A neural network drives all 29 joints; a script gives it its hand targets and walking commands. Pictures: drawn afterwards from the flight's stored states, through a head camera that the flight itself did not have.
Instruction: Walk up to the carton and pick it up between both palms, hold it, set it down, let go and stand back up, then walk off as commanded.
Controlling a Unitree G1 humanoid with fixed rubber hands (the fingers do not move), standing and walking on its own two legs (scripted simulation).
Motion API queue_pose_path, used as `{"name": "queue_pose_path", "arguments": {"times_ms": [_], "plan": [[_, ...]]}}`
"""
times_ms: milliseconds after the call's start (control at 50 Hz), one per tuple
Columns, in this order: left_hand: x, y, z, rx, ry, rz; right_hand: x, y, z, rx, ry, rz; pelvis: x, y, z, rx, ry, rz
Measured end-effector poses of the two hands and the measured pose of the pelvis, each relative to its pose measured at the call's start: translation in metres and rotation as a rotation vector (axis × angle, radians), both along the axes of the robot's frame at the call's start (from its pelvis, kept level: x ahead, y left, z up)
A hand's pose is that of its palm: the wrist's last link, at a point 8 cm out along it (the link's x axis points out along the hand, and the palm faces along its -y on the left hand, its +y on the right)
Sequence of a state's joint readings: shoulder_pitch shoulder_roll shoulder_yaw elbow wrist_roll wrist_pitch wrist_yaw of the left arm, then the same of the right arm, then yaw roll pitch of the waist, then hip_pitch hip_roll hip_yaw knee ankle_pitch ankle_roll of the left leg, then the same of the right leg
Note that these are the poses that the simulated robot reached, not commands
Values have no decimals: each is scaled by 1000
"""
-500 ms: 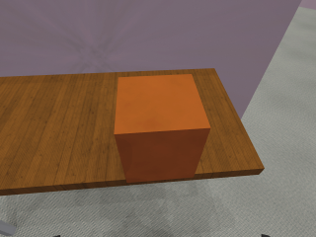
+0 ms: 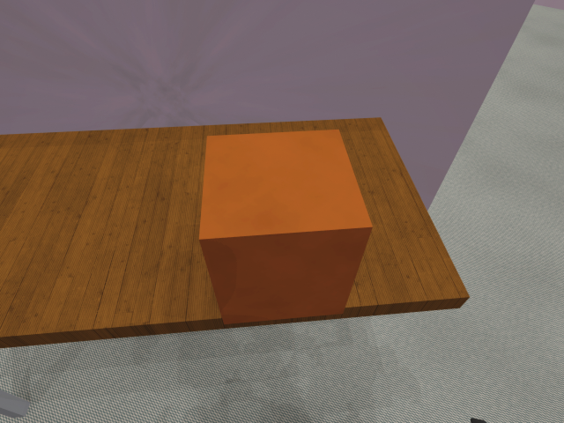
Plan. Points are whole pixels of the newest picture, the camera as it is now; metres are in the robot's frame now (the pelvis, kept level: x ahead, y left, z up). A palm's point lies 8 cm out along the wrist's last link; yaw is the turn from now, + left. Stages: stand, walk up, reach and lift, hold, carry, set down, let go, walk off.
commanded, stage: stand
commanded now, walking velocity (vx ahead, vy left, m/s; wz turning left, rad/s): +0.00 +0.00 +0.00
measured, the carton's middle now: (279, 230) +0.39 +0.01 +0.02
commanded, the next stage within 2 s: walk off in 0.40 s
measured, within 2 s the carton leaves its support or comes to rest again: neither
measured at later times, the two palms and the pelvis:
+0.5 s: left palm out of the picture +0.09 +0.30 -0.11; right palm out of the picture +0.07 -0.31 -0.11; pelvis +0.01 +0.00 +0.00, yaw +0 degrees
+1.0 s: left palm out of the picture +0.08 +0.34 -0.14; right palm out of the picture -0.02 -0.28 -0.10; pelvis -0.07 +0.03 -0.02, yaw -2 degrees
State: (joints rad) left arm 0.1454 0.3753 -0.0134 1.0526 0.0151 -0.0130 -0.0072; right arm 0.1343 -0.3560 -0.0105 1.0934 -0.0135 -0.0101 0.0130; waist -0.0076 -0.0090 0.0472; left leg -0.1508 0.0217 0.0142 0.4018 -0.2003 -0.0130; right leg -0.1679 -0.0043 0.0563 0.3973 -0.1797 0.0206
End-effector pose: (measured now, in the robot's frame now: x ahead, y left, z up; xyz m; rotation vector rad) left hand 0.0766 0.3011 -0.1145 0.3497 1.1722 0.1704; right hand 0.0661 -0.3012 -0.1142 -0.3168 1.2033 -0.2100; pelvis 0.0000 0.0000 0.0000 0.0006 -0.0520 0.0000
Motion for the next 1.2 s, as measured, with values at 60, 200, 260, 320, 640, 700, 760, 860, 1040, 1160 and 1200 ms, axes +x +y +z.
{"name": "queue_pose_path", "arguments": {"times_ms": [60,200,260,320,640,700,760,860,1040,1160,1200], "plan": [[2,-1,1,0,-4,0,1,0,0,1,0,1,0,0,0,0,0,0],[6,-1,2,3,-3,1,2,-1,0,2,6,-3,2,-1,1,0,2,-1],[6,-1,2,5,0,3,2,-2,0,2,9,-5,3,-2,1,0,3,-1],[7,-1,2,6,3,5,2,-2,-1,1,11,-7,3,-2,1,0,3,-1],[13,-1,2,5,-3,24,9,-6,-1,-3,2,-14,4,-4,-1,-2,18,-4],[15,2,-1,14,-21,21,11,-10,-5,-23,-18,-13,-9,-2,-7,-7,26,-7],[13,9,-6,25,-31,-5,6,-12,-7,-49,-29,-14,-22,5,-15,-8,24,-21],[17,28,-19,30,-62,-53,-25,-4,-6,-101,-18,-24,-42,25,-27,-16,28,-17],[-9,40,-26,0,-46,-64,-98,19,19,-148,12,-52,-81,34,-16,-48,10,-53],[-46,36,-24,-1,-3,-113,-121,11,31,-168,-76,-73,-114,31,-13,-56,17,-90],[-56,32,-24,3,-9,-123,-130,5,31,-168,-94,-71,-128,27,-15,-55,17,-96]]}}
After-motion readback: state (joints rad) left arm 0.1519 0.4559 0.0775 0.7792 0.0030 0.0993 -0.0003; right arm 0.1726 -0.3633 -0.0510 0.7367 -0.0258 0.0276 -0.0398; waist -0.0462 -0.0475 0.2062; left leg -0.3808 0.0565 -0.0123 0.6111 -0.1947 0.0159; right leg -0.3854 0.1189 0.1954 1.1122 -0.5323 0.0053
